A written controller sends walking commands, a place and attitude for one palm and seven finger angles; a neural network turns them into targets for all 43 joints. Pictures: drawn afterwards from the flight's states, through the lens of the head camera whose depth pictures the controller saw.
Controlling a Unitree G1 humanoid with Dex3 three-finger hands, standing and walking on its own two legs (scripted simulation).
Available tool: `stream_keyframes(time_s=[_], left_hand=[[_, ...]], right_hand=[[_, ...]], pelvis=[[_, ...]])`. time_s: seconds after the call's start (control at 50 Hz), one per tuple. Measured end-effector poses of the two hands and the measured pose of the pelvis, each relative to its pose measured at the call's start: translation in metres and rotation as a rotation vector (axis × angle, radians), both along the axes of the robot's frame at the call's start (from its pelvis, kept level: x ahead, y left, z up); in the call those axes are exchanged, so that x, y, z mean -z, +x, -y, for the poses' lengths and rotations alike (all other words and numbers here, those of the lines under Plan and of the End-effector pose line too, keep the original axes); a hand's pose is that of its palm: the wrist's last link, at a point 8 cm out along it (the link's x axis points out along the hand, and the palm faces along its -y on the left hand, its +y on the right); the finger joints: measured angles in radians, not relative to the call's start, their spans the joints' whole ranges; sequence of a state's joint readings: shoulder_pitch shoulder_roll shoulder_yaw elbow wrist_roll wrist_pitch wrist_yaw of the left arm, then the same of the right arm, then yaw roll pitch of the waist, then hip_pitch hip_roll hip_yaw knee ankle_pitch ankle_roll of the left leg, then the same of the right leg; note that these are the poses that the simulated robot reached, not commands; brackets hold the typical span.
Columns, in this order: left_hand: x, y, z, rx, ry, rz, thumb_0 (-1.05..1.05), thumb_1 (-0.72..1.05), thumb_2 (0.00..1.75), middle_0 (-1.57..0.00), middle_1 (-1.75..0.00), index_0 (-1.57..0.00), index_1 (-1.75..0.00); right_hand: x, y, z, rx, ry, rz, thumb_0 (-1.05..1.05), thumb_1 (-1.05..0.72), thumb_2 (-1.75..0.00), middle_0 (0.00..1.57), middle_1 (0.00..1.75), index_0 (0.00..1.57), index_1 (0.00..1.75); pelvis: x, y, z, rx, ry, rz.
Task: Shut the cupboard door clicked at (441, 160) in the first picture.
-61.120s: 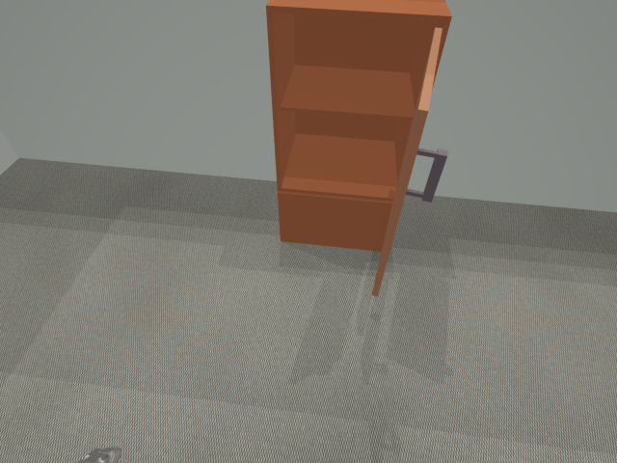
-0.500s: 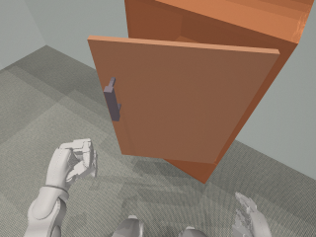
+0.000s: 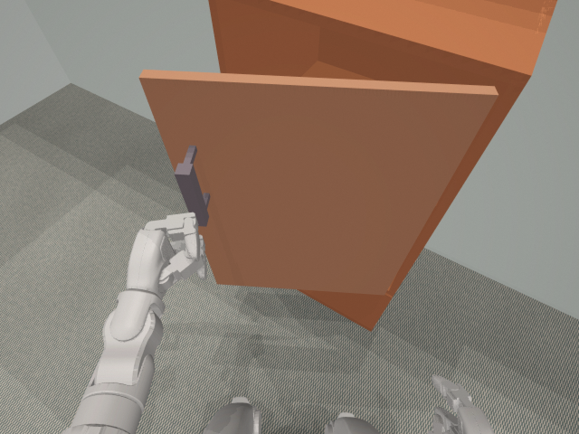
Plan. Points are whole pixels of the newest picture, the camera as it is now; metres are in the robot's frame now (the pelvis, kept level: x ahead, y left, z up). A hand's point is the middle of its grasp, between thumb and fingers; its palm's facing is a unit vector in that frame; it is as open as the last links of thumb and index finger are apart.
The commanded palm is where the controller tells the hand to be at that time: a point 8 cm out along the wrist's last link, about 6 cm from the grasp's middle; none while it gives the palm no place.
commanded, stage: bring the fist close to the handle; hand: left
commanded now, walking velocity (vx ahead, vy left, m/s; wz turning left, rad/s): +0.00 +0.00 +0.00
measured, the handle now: (196, 187) +0.46 +0.16 +0.05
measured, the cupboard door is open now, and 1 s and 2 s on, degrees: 27 27 10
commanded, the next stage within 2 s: push the door shut along its arc in 0.54 s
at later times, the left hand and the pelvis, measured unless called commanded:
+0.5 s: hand (204, 246) +0.35 +0.13 +0.05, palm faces -0.04 -1.00 -0.04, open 3.1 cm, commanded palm +0.33 +0.18 +0.05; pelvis +0.00 -0.01 +0.00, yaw +0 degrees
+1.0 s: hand (210, 221) +0.39 +0.13 +0.06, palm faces -0.13 -0.99 -0.04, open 3.1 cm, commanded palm +0.38 +0.18 +0.05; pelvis -0.01 +0.00 -0.01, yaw +0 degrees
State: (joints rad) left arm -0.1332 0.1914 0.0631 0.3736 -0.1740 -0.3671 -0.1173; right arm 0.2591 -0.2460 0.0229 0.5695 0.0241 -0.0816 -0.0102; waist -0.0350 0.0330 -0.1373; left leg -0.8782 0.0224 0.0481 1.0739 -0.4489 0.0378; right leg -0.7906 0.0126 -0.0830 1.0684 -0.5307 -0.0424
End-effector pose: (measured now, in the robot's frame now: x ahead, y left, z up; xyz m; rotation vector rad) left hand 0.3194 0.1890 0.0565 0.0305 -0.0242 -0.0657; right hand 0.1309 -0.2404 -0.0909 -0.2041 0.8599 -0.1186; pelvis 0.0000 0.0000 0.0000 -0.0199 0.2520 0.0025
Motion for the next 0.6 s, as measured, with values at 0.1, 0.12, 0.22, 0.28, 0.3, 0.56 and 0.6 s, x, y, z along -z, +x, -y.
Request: stream_keyframes(time_s=[0.1,0.12,0.22,0.28,0.3,0.56,0.6], left_hand=[[0.002,0.012,0.006,-0.005,-0.001,-0.004,0.02,0.90,0.90,-1.30,-1.50,-1.30,-1.50],[0.002,0.014,0.007,-0.007,-0.001,-0.002,0.02,0.90,0.90,-1.30,-1.50,-1.30,-1.50],[0.002,0.026,0.013,-0.009,0.000,0.005,0.02,0.90,0.90,-1.30,-1.50,-1.30,-1.50],[0.000,0.029,0.014,-0.013,-0.003,0.007,0.02,0.90,0.90,-1.30,-1.50,-1.30,-1.50],[0.000,0.028,0.014,-0.014,-0.003,0.007,0.02,0.90,0.90,-1.30,-1.50,-1.30,-1.50],[0.001,0.015,0.005,-0.021,0.001,0.016,0.02,0.90,0.90,-1.30,-1.50,-1.30,-1.50],[0.002,0.016,0.007,-0.015,0.002,0.016,0.02,0.90,0.90,-1.30,-1.50,-1.30,-1.50]], right_hand=[[0.003,-0.005,0.002,0.005,0.003,-0.027,0.01,-0.91,-0.90,0.20,0.29,0.20,0.30],[0.003,-0.007,0.003,0.007,0.002,-0.033,0.01,-0.91,-0.90,0.20,0.29,0.20,0.30],[0.007,-0.015,0.007,0.018,-0.002,-0.063,0.01,-0.91,-0.90,0.20,0.29,0.20,0.30],[0.008,-0.022,0.010,0.033,0.001,-0.079,0.01,-0.91,-0.90,0.20,0.29,0.20,0.30],[0.008,-0.023,0.011,0.038,0.002,-0.084,0.01,-0.91,-0.90,0.20,0.29,0.20,0.30],[0.008,-0.031,0.016,0.043,-0.004,-0.104,0.01,-0.91,-0.90,0.20,0.29,0.20,0.30],[0.009,-0.029,0.016,0.040,-0.006,-0.099,0.01,-0.91,-0.90,0.20,0.29,0.20,0.30]], pelvis=[[0.000,-0.001,0.001,0.001,0.002,-0.001],[0.000,-0.001,0.002,0.001,0.003,-0.002],[0.001,-0.003,0.003,0.002,0.003,-0.007],[0.001,-0.003,0.004,0.008,0.007,-0.008],[0.000,-0.003,0.004,0.010,0.008,-0.007],[-0.001,-0.007,0.006,0.004,0.007,0.002],[-0.001,-0.008,0.006,0.002,0.007,0.002]])
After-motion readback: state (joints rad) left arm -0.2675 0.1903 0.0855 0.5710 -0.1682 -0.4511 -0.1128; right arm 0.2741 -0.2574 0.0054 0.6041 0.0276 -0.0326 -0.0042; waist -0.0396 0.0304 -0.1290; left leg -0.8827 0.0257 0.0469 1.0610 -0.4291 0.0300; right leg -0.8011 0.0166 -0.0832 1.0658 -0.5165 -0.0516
